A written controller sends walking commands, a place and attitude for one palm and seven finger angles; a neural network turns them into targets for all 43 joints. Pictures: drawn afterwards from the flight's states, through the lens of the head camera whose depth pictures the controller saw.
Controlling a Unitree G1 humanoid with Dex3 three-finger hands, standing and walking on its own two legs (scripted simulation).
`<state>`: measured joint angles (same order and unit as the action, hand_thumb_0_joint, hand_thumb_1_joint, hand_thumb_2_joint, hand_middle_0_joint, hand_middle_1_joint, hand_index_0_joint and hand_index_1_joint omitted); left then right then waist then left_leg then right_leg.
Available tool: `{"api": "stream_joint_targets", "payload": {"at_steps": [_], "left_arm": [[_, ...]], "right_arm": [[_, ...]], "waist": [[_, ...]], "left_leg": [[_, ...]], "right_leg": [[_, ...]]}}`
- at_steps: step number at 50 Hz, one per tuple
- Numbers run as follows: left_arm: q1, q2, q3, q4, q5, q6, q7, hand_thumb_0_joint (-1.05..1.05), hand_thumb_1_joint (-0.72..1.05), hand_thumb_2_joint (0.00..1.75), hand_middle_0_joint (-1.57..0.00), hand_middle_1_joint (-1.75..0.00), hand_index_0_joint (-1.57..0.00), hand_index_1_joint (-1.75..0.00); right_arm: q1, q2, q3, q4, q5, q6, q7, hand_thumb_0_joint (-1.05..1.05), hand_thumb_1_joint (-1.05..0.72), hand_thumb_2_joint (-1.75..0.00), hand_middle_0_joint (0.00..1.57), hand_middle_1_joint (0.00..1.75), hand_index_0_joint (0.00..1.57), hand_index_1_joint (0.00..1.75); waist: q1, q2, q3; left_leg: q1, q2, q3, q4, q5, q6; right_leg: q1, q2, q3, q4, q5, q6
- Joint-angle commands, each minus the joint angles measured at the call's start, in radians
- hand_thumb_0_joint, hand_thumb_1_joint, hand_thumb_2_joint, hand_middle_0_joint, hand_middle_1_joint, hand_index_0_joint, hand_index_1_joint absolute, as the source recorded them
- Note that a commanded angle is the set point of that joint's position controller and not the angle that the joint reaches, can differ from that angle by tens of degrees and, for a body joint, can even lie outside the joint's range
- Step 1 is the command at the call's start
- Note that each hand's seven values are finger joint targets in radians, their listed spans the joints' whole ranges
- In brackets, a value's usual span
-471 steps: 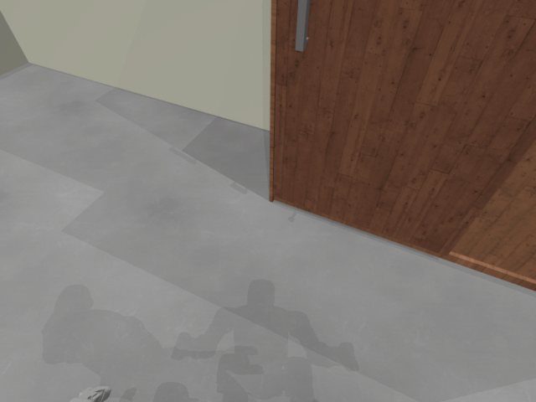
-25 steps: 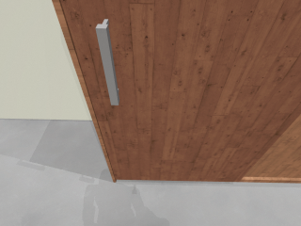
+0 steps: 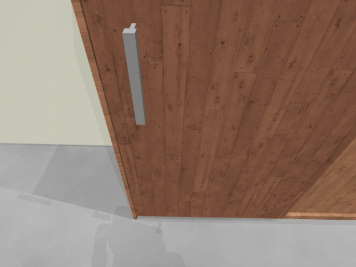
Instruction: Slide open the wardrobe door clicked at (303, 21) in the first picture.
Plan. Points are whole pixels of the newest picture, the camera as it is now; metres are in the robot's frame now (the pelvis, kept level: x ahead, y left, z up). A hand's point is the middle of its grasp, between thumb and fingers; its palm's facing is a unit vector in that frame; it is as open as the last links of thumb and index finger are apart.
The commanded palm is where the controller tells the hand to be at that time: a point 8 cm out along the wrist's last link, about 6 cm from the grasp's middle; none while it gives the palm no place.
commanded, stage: come to a stop and stand still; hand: left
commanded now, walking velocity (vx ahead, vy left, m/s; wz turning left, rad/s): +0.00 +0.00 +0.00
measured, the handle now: (137, 78) +0.51 +0.13 +0.18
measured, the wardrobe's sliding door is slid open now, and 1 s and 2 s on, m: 0.00 0.00 0.00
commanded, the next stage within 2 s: none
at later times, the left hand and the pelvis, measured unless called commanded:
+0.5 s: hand out of the picture -0.03 +0.26 -0.16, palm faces -0.01 -0.96 -0.30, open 7.4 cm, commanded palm none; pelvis -0.04 +0.04 +0.00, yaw -1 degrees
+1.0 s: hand out of the picture -0.07 +0.27 -0.16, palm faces -0.02 -0.96 -0.26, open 7.4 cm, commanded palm none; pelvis -0.07 +0.06 +0.01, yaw -1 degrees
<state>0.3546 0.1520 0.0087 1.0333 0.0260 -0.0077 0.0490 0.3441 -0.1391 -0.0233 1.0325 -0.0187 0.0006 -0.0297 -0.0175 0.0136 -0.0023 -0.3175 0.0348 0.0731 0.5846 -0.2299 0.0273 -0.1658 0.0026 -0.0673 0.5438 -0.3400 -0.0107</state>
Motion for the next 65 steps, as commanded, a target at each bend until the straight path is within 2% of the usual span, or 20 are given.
{"api": "stream_joint_targets", "payload": {"at_steps": [1, 5, 11, 17, 22, 25, 28, 32, 44, 47, 54, 57, 58, 59, 60, 61, 62, 63, 64, 65], "left_arm": [[0.052, 0.126, 0.026, -0.081, -0.001, -0.014, 0.007, 0.00, 0.90, 0.90, -0.20, -0.30, -0.20, -0.30], [0.041, 0.151, 0.027, -0.109, 0.001, -0.009, 0.003, 0.00, 0.90, 0.90, -0.20, -0.30, -0.20, -0.30], [0.005, 0.194, 0.033, -0.143, 0.006, 0.000, -0.008, 0.00, 0.90, 0.90, -0.20, -0.30, -0.20, -0.30], [0.016, 0.229, 0.039, -0.139, 0.009, 0.003, -0.017, 0.00, 0.90, 0.90, -0.20, -0.30, -0.20, -0.30], [0.035, 0.253, 0.039, -0.120, 0.010, 0.001, -0.021, 0.00, 0.90, 0.90, -0.20, -0.30, -0.20, -0.30], [0.016, 0.271, 0.037, -0.112, 0.009, -0.004, -0.021, 0.00, 0.90, 0.90, -0.20, -0.30, -0.20, -0.30], [0.015, 0.284, 0.036, -0.100, 0.007, -0.002, -0.021, 0.00, 0.90, 0.90, -0.20, -0.30, -0.20, -0.30], [0.049, 0.279, 0.032, -0.068, 0.008, 0.001, -0.022, 0.00, 0.90, 0.90, -0.20, -0.30, -0.20, -0.30], [0.040, 0.289, 0.030, -0.029, 0.007, 0.003, -0.024, 0.00, 0.90, 0.90, -0.20, -0.30, -0.20, -0.30], [0.026, 0.288, 0.032, -0.026, 0.006, 0.008, -0.025, 0.00, 0.90, 0.90, -0.20, -0.30, -0.20, -0.30], [0.100, 0.268, 0.040, 0.001, 0.010, 0.025, -0.026, 0.00, 0.90, 0.90, -0.20, -0.30, -0.20, -0.30], [0.121, 0.279, 0.051, 0.005, 0.014, 0.037, -0.029, 0.00, 0.90, 0.90, -0.20, -0.30, -0.20, -0.30], [0.125, 0.286, 0.054, 0.004, 0.015, 0.037, -0.029, 0.00, 0.90, 0.90, -0.20, -0.30, -0.20, -0.30], [0.092, 0.301, 0.055, -0.005, 0.016, 0.035, -0.026, 0.00, 0.90, 0.90, -0.20, -0.30, -0.20, -0.30], [0.010, 0.336, 0.067, -0.030, 0.016, 0.033, -0.022, 0.00, 0.90, 0.90, -0.20, -0.30, -0.20, -0.30], [-0.152, 0.377, 0.082, -0.081, 0.016, 0.032, -0.015, 0.00, 0.90, 0.90, -0.20, -0.30, -0.20, -0.30], [-0.323, 0.404, 0.098, -0.134, 0.020, 0.027, -0.005, 0.00, 0.90, 0.90, -0.20, -0.30, -0.20, -0.30], [-0.414, 0.394, 0.100, -0.161, 0.020, 0.017, 0.000, 0.00, 0.90, 0.90, -0.20, -0.30, -0.20, -0.30], [-0.452, 0.387, 0.096, -0.173, 0.021, 0.010, 0.001, 0.00, 0.90, 0.90, -0.20, -0.30, -0.20, -0.30], [-0.414, 0.368, 0.085, -0.164, 0.022, 0.008, 0.001, 0.00, 0.90, 0.90, -0.20, -0.30, -0.20, -0.30]], "right_arm": [[0.030, -0.132, -0.025, -0.070, 0.003, -0.028, -0.002, 0.00, -0.90, -0.90, 0.20, 0.30, 0.20, 0.30], [-0.013, -0.174, -0.031, -0.095, 0.002, -0.027, 0.000, 0.00, -0.90, -0.90, 0.20, 0.30, 0.20, 0.30], [-0.076, -0.237, -0.043, -0.133, -0.003, -0.017, 0.012, 0.00, -0.90, -0.90, 0.20, 0.30, 0.20, 0.30], [-0.123, -0.293, -0.054, -0.148, -0.003, -0.012, 0.020, 0.00, -0.90, -0.90, 0.20, 0.30, 0.20, 0.30], [-0.136, -0.305, -0.053, -0.135, 0.000, -0.008, 0.024, 0.00, -0.90, -0.90, 0.20, 0.30, 0.20, 0.30], [-0.123, -0.303, -0.050, -0.119, 0.002, -0.007, 0.026, 0.00, -0.90, -0.90, 0.20, 0.30, 0.20, 0.30], [-0.117, -0.314, -0.050, -0.100, 0.004, -0.006, 0.026, 0.00, -0.90, -0.90, 0.20, 0.30, 0.20, 0.30], [-0.127, -0.329, -0.050, -0.081, 0.005, -0.008, 0.024, 0.00, -0.90, -0.90, 0.20, 0.30, 0.20, 0.30], [-0.139, -0.325, -0.052, -0.039, 0.009, 0.001, 0.023, 0.00, -0.90, -0.90, 0.20, 0.30, 0.20, 0.30], [-0.142, -0.334, -0.055, -0.031, 0.008, 0.000, 0.020, 0.00, -0.90, -0.90, 0.20, 0.30, 0.20, 0.30], [-0.204, -0.364, -0.065, -0.040, 0.008, 0.005, 0.018, 0.00, -0.90, -0.90, 0.20, 0.30, 0.20, 0.30], [-0.229, -0.365, -0.071, -0.047, 0.008, 0.018, 0.019, 0.00, -0.90, -0.90, 0.20, 0.30, 0.20, 0.30], [-0.228, -0.360, -0.073, -0.051, 0.008, 0.023, 0.019, 0.00, -0.90, -0.90, 0.20, 0.30, 0.20, 0.30], [-0.205, -0.342, -0.073, -0.048, 0.009, 0.029, 0.018, 0.00, -0.90, -0.90, 0.20, 0.30, 0.20, 0.30], [-0.159, -0.316, -0.080, -0.039, 0.009, 0.042, 0.017, 0.00, -0.90, -0.90, 0.20, 0.30, 0.20, 0.30], [-0.083, -0.314, -0.101, -0.022, 0.008, 0.053, 0.017, 0.00, -0.90, -0.90, 0.20, 0.30, 0.20, 0.30], [0.001, -0.336, -0.119, -0.001, 0.012, 0.055, 0.016, 0.00, -0.90, -0.90, 0.20, 0.30, 0.20, 0.30], [0.061, -0.331, -0.118, 0.014, 0.017, 0.047, 0.013, 0.00, -0.90, -0.90, 0.20, 0.30, 0.20, 0.30], [0.122, -0.320, -0.116, 0.018, 0.022, 0.038, 0.014, 0.00, -0.90, -0.90, 0.20, 0.30, 0.20, 0.30], [0.119, -0.296, -0.096, 0.006, 0.023, 0.016, 0.023, 0.00, -0.90, -0.90, 0.20, 0.30, 0.20, 0.30]], "waist": [[0.014, 0.039, 0.075], [0.019, 0.016, 0.075], [0.015, 0.036, 0.081], [0.022, 0.046, 0.057], [0.024, -0.001, 0.052], [0.009, -0.035, 0.054], [0.005, -0.020, 0.067], [0.020, 0.029, 0.065], [0.018, -0.029, 0.068], [0.014, -0.002, 0.058], [0.058, 0.058, 0.049], [0.067, 0.009, 0.070], [0.065, -0.034, 0.063], [0.046, -0.115, 0.057], [0.006, -0.230, 0.046], [-0.055, -0.285, 0.057], [-0.119, -0.297, 0.048], [-0.156, -0.270, 0.031], [-0.184, -0.222, 0.019], [-0.160, -0.138, 0.081]], "left_leg": [[0.048, 0.089, -0.110, -0.107, 0.218, 0.020], [0.031, 0.094, -0.124, -0.136, 0.164, 0.029], [-0.003, 0.109, -0.178, -0.270, -0.175, 0.028], [-0.002, 0.118, -0.202, -0.345, -0.301, 0.020], [0.016, 0.100, -0.178, -0.333, -0.281, 0.008], [0.054, 0.080, -0.163, -0.294, -0.228, 0.002], [0.061, 0.085, -0.171, -0.306, -0.259, -0.002], [0.027, 0.102, -0.196, -0.361, -0.305, -0.001], [0.060, 0.070, -0.168, -0.321, -0.274, -0.015], [0.074, 0.075, -0.176, -0.337, -0.288, -0.022], [-0.017, 0.103, -0.199, -0.447, -0.403, -0.039], [-0.063, 0.068, -0.146, -0.413, -0.422, -0.052], [-0.029, 0.038, -0.119, -0.358, -0.403, -0.058], [0.044, -0.004, -0.083, -0.226, -0.338, -0.058], [0.187, -0.065, -0.028, 0.046, -0.200, -0.059], [0.274, -0.084, -0.047, 0.332, -0.141, -0.045], [0.306, -0.056, -0.119, 0.522, -0.166, -0.025], [0.317, -0.016, -0.166, 0.544, -0.201, -0.015], [0.314, 0.012, -0.186, 0.467, -0.242, -0.011], [0.206, 0.035, -0.165, 0.192, -0.252, -0.006]], "right_leg": [[-0.114, -0.083, 0.099, -0.087, 0.191, -0.040], [-0.095, -0.078, 0.095, -0.091, 0.161, -0.031], [-0.108, -0.069, 0.077, -0.102, 0.024, -0.024], [-0.095, -0.062, 0.060, -0.108, -0.025, -0.023], [-0.106, -0.082, 0.085, -0.160, -0.058, -0.032], [-0.148, -0.105, 0.130, -0.207, -0.100, -0.040], [-0.178, -0.106, 0.128, -0.211, -0.140, -0.036], [-0.124, -0.084, 0.097, -0.167, -0.080, -0.028], [-0.160, -0.103, 0.139, -0.213, -0.150, -0.035], [-0.166, -0.092, 0.124, -0.181, -0.136, -0.032], [-0.046, -0.041, 0.051, -0.079, -0.067, -0.020], [-0.034, -0.043, 0.055, -0.100, -0.104, -0.031], [-0.076, -0.060, 0.088, -0.149, -0.154, -0.044], [-0.171, -0.105, 0.153, -0.232, -0.226, -0.065], [-0.365, -0.198, 0.256, -0.378, -0.369, -0.104], [-0.547, -0.296, 0.348, -0.474, -0.429, -0.146], [-0.625, -0.327, 0.325, -0.441, -0.309, -0.149], [-0.616, -0.304, 0.269, -0.371, -0.193, -0.133], [-0.588, -0.286, 0.238, -0.315, -0.176, -0.110], [-0.464, -0.242, 0.190, -0.186, -0.140, -0.072]]}}
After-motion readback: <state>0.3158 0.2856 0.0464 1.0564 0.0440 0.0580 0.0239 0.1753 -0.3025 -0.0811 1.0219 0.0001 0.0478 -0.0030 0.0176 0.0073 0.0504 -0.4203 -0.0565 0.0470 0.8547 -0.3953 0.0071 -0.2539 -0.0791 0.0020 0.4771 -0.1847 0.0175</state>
